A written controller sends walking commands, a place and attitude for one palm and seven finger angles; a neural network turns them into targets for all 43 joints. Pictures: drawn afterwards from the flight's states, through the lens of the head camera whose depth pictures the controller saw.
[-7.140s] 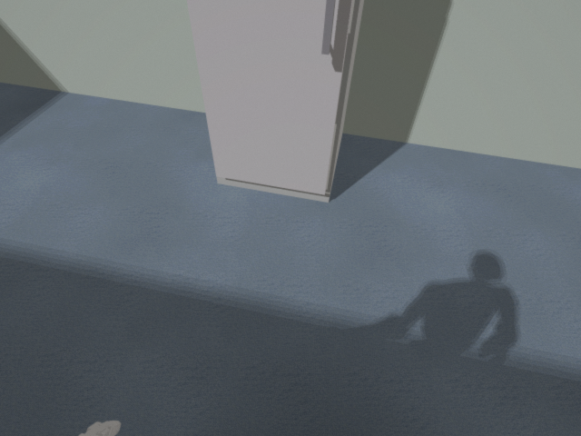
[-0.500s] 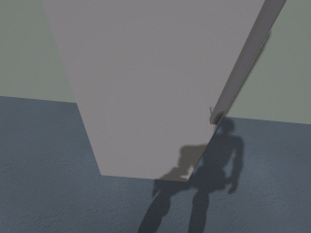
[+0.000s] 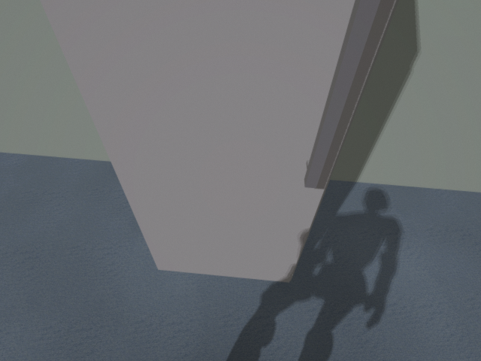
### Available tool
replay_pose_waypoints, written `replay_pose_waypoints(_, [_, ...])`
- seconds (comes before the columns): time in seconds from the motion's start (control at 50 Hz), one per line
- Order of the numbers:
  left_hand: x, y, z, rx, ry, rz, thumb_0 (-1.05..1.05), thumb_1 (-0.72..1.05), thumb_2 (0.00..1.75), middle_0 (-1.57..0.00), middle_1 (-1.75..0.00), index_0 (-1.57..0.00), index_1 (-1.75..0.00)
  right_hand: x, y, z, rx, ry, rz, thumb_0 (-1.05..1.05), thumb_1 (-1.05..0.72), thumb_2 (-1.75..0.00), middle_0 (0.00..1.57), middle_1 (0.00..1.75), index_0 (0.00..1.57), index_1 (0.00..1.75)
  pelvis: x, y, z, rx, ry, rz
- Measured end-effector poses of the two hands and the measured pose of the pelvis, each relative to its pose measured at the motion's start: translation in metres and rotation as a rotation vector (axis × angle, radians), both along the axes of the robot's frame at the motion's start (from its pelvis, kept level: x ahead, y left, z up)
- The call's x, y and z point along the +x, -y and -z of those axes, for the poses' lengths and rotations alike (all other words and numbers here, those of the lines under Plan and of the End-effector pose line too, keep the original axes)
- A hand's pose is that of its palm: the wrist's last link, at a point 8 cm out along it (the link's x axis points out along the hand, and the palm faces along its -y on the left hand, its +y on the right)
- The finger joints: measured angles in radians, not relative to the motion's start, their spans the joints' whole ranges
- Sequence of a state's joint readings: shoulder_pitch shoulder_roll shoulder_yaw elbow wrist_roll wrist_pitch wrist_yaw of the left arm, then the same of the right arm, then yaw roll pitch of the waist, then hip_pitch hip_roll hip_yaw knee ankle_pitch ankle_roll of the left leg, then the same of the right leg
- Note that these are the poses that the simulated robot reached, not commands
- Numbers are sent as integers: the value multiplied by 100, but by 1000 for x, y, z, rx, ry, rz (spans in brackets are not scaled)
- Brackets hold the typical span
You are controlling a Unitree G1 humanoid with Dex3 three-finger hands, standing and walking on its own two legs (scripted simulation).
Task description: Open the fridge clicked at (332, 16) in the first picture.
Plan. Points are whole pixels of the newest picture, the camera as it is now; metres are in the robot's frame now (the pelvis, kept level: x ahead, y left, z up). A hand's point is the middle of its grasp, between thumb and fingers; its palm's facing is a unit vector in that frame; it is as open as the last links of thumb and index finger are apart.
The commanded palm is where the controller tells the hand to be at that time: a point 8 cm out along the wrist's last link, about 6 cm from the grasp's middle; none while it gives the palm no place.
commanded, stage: come to a stop and stand still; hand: right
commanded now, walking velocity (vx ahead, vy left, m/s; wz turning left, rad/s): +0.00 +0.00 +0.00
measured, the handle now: (338, 78) +0.50 -0.12 +0.23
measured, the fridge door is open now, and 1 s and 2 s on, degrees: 0 0 0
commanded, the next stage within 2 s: look again from close up in 0.96 s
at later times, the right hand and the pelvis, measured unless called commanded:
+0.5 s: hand out of the picture -0.02 -0.17 -0.18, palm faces +0.02 +0.98 -0.20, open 7.4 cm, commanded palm none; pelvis -0.02 +0.00 -0.01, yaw +0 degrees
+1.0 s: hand out of the picture -0.04 -0.17 -0.18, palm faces +0.03 +0.98 -0.20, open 7.4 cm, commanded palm none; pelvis -0.04 +0.01 +0.00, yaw +0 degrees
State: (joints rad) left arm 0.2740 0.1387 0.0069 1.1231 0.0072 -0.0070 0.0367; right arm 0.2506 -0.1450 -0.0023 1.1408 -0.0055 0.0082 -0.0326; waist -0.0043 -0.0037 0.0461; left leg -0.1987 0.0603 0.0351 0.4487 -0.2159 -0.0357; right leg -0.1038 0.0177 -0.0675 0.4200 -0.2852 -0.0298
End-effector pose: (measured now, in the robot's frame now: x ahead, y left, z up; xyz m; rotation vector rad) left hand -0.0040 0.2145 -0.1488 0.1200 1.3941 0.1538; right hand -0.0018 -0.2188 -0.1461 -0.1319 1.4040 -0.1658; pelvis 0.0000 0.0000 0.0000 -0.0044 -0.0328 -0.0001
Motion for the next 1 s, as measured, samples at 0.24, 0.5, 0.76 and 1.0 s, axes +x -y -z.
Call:
replay_pose_waypoints(0.24, [-30,9,-2,-21,-62,-22,1,91,90,-20,-30,-20,-30,-5,-2,-1,2,-9,-7,0,-92,-90,20,30,20,30,-3,-1,-2,-1,-5,-6])
replay_pose_waypoints(0.5, [-9,-4,3,7,96,14,1,92,90,-20,-30,-20,-30,-20,0,4,-10,58,-26,0,-90,-90,20,30,20,30,-22,2,6,1,19,6])
replay_pose_waypoints(0.76, [-16,-20,-5,30,115,34,1,91,90,-20,-30,-20,-30,-34,5,-2,-23,79,-21,0,-90,-90,20,30,20,30,-35,-3,3,-3,17,6])
replay_pose_waypoints(1.0, [-43,-22,-5,26,28,20,1,91,90,-20,-30,-20,-30,-41,0,-1,-14,50,-20,0,-90,-90,20,30,20,30,-38,-7,2,-2,13,7])
